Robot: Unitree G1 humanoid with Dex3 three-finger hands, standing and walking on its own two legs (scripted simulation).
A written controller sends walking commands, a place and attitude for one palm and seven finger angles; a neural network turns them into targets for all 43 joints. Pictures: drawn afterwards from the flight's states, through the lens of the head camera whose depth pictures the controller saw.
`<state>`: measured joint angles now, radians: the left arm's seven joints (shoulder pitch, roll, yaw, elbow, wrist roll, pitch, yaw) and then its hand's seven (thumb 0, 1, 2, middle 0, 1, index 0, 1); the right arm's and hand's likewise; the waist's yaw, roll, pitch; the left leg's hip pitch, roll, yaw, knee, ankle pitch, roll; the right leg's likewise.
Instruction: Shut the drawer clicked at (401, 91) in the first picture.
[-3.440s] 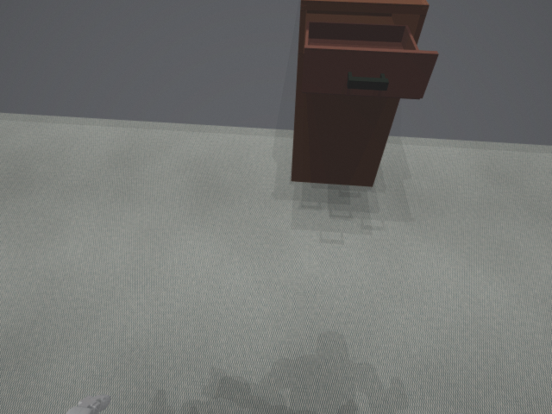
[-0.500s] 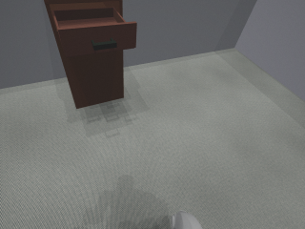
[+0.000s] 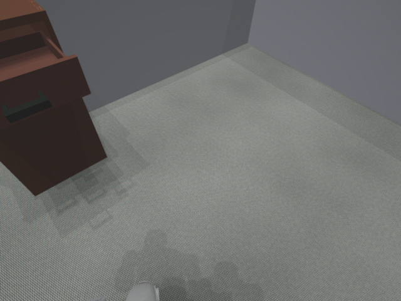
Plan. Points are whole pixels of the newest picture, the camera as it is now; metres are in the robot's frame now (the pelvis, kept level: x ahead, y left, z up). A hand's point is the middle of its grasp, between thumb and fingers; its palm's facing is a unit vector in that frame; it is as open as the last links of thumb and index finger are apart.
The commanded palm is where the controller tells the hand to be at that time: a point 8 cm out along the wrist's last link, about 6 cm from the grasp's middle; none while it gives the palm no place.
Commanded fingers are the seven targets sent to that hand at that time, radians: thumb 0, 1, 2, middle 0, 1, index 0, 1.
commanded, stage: walk to a spot facing it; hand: left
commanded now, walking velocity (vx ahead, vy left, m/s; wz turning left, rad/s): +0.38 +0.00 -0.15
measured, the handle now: (26, 104) +0.62 +0.51 -0.01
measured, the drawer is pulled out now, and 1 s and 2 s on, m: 0.30 0.30 0.30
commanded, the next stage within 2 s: turn to face it in 0.50 s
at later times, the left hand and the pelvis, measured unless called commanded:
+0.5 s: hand (115, 253) +0.26 +0.21 -0.17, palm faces -0.12 -0.98 -0.13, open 7.4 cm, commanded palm none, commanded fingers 0.00 0.90 0.90 -0.20 -0.30 -0.20 -0.30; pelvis +0.22 +0.04 +0.01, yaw -12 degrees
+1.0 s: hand (173, 168) +0.51 +0.09 -0.16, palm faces -0.14 -0.98 -0.13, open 7.3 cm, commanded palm none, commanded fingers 0.00 0.90 0.90 -0.20 -0.30 -0.20 -0.30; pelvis +0.36 -0.04 +0.00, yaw -8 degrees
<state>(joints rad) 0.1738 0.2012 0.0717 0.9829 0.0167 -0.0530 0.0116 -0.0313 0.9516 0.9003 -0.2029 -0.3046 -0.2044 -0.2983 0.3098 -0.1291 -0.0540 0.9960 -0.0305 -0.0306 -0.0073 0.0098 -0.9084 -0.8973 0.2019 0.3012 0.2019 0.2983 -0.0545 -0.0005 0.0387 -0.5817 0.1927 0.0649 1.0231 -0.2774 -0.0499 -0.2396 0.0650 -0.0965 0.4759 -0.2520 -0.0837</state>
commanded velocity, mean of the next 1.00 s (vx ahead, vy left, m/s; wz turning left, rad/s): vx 0.17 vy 0.00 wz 0.00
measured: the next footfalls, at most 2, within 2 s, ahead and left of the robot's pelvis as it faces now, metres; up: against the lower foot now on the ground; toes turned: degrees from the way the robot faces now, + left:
left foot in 0.18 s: +0.22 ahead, +0.15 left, +0.00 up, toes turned +6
right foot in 0.70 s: +0.42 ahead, -0.16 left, +0.00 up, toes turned -25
